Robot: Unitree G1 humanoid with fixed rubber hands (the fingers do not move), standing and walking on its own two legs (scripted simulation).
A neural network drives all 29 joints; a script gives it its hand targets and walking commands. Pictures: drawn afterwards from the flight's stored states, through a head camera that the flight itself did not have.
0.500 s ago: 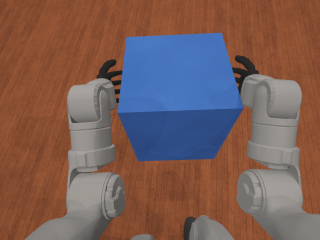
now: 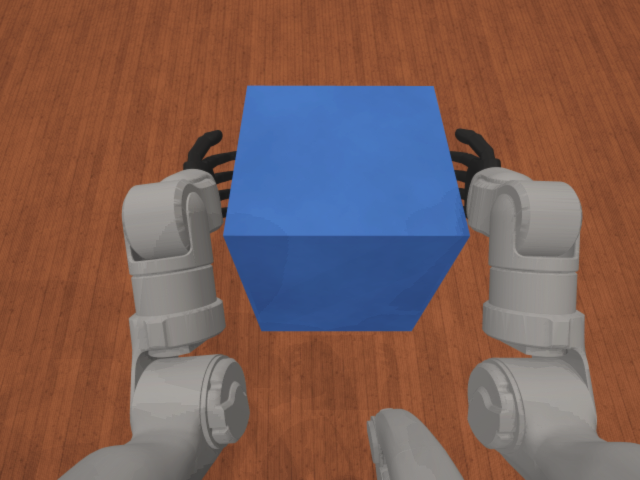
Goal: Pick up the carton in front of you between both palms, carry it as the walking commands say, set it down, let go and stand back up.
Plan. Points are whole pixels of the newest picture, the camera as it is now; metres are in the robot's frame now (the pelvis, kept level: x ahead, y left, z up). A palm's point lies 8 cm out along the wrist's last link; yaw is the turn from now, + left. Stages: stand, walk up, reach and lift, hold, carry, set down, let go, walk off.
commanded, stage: carry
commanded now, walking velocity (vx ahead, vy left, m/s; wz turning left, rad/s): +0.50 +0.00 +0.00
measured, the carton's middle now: (338, 221) +0.40 -0.04 +0.06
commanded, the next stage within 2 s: none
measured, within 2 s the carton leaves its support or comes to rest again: neither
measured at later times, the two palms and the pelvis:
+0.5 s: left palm out of the picture +0.69 +0.17 +0.23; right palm out of the picture +0.73 -0.13 +0.23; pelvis +0.32 -0.03 +0.05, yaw +1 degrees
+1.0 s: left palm out of the picture +1.02 +0.12 +0.27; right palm out of the picture +1.02 -0.18 +0.27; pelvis +0.64 -0.03 +0.09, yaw +0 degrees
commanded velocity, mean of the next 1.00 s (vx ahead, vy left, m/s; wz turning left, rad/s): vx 0.50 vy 0.00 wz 0.00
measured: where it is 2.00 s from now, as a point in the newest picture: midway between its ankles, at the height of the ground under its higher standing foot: (295, 142)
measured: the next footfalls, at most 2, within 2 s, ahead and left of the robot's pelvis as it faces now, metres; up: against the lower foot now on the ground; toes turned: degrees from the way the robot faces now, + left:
right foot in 0.16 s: +0.30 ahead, -0.11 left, +0.05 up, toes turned -4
left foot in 0.56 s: +0.55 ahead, +0.08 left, +0.09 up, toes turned +6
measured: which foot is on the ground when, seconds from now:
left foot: down 0.00-0.18, up 0.20-0.54, down 0.56-0.96, up 0.98-1.00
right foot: up 0.00-0.14, down 0.16-0.56, up 0.58-0.92, down 0.94-1.00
